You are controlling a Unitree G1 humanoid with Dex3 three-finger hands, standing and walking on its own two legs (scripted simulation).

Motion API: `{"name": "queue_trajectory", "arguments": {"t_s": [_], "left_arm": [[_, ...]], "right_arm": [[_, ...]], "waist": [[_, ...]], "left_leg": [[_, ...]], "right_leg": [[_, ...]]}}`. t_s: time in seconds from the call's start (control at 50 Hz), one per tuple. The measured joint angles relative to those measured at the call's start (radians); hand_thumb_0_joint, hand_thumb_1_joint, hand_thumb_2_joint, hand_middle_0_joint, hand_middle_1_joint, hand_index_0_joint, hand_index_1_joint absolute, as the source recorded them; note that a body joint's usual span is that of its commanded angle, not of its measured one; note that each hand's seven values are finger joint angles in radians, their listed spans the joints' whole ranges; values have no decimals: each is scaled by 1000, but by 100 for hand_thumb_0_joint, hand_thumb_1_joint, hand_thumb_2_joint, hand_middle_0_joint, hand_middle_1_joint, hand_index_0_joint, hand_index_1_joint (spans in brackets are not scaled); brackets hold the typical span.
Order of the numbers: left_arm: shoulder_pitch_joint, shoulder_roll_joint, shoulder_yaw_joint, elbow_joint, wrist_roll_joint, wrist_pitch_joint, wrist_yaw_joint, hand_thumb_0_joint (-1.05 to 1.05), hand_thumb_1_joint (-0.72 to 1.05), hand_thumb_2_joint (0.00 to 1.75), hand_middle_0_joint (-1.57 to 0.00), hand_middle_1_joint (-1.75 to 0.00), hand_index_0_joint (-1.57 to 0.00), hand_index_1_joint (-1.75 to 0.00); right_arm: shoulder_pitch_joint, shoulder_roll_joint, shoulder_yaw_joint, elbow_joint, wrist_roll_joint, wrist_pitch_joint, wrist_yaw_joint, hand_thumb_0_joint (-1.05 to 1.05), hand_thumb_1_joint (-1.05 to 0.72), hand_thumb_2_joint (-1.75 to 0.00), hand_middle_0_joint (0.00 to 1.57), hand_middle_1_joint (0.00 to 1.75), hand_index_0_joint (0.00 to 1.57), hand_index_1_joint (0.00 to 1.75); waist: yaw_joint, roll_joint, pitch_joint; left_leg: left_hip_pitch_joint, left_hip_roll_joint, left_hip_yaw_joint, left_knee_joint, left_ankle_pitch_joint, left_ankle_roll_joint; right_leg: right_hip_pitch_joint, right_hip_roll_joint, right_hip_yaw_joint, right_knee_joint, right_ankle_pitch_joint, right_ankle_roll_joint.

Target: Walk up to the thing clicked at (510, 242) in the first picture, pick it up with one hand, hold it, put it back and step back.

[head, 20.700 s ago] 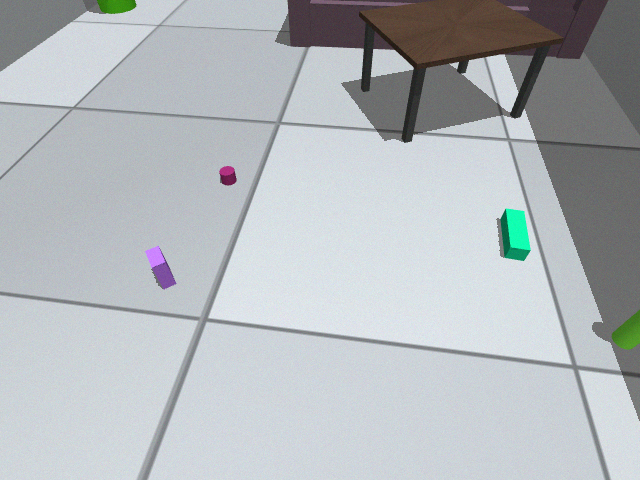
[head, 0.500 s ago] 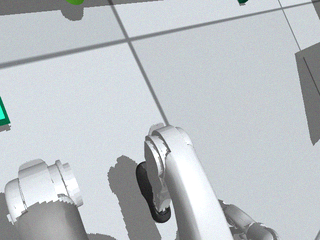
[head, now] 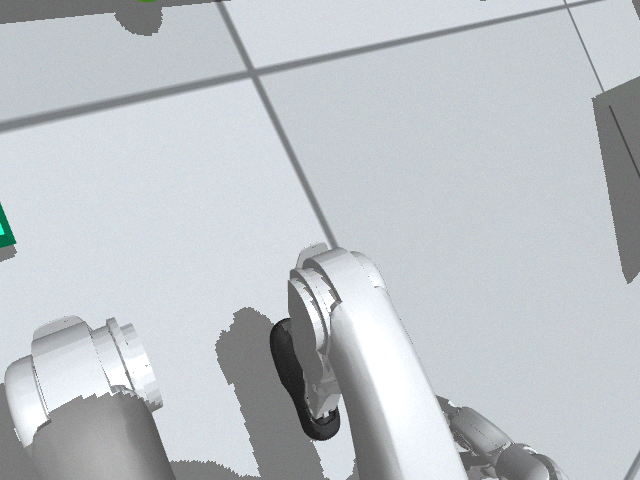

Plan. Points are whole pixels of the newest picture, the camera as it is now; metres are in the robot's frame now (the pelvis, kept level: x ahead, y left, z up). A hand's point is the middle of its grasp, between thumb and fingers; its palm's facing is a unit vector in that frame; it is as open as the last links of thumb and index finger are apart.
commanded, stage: close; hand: left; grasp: from above
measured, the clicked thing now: out of the picture +0.43 +0.36 -0.26
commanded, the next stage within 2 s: settle in 0.88 s
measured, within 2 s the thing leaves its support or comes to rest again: leaves its support in 1.38 s
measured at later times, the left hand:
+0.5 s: hand out of the picture +0.42 +0.35 -0.23, palm faces -0.43 -0.15 -0.89, open 10.5 cm
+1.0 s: hand out of the picture +0.42 +0.35 -0.23, palm faces -0.42 -0.16 -0.89, open 10.5 cm
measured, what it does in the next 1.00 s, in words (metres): stands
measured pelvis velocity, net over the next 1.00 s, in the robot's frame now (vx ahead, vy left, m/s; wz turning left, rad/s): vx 0.00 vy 0.00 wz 0.00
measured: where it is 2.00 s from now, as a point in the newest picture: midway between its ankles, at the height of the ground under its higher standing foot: (233, 444)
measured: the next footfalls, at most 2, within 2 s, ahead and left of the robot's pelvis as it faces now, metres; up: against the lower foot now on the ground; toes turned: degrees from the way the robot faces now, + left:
none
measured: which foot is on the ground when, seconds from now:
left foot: down 0.00-1.00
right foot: down 0.00-1.00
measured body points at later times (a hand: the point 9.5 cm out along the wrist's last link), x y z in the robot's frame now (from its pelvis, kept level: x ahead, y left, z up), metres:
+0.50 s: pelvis +0.00 +0.00 +0.00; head +0.25 +0.14 +0.34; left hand +0.43 +0.36 -0.18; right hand +0.09 -0.26 -0.06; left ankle +0.06 +0.13 -0.26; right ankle +0.12 -0.14 -0.26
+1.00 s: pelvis +0.00 +0.00 +0.00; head +0.25 +0.14 +0.34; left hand +0.43 +0.36 -0.18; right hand +0.08 -0.26 -0.05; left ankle +0.06 +0.13 -0.26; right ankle +0.12 -0.14 -0.26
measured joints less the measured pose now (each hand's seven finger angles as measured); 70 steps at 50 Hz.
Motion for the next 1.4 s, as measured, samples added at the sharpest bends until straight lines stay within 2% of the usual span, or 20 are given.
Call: {"name": "queue_trajectory", "arguments": {"t_s": [0.08, 0.36, 0.58, 0.8, 1.04, 1.24, 1.4], "left_arm": [[-3, -2, -6, 4, 13, 5, 15, 0, -12, 81, -36, -89, -37, -87], [-13, -13, -21, 15, 3, 29, 22, 0, -5, 69, -44, -83, -48, -81], [-11, -3, -2, 5, -4, 23, 4, 1, -3, 62, -50, -81, -53, -76], [-14, 2, -13, 11, -19, 16, 15, 1, -5, 63, -52, -79, -56, -73], [-18, 14, -2, 22, -8, 17, 22, 1, -7, 64, -54, -78, -58, -71], [4, -11, 14, -41, -13, 37, -26, 1, -8, 65, -56, -76, -60, -70], [81, -85, 27, -203, -28, 56, -76, 1, -8, 63, -58, -74, -62, -68]], "right_arm": [[-2, -1, -2, 4, -2, -2, -4, 0, -89, -90, 20, 30, 20, 30], [-10, 3, 3, 0, -4, -26, 8, 0, -89, -90, 20, 30, 20, 30], [-7, 1, 4, -11, 3, -32, 9, 0, -90, -90, 20, 30, 20, 30], [0, -8, 8, -9, 3, -15, -6, 0, -89, -90, 20, 30, 20, 30], [-1, -11, 18, -19, -6, -8, -15, 0, -90, -90, 20, 30, 20, 30], [14, -4, 5, -17, 3, -8, -15, 0, -91, -90, 20, 30, 20, 30], [30, 16, -42, 3, 29, 9, -8, 0, -91, -90, 20, 30, 20, 30]], "waist": [[0, -3, -4], [0, 2, -8], [-2, 4, 2], [-2, 5, 2], [-10, -1, 7], [1, 5, -7], [36, 27, -55]], "left_leg": [[-3, 1, 1, 2, 2, 2], [-8, -2, 2, 7, 3, 5], [-7, -2, 2, 5, 5, 0], [-8, 2, 0, -1, 3, 0], [-4, 0, -1, 0, 7, 0], [-11, -2, 2, -4, 8, -1], [-19, -8, 13, -22, 3, -1]], "right_leg": [[-2, 1, 0, 0, 3, -3], [-4, -1, 1, 5, 1, -6], [-7, -2, 1, 7, 4, -5], [-10, -2, -1, -1, 6, 1], [-5, -3, -3, -1, 9, -4], [-10, -7, -3, -3, 7, -10], [-15, -21, 2, -12, -6, -18]]}}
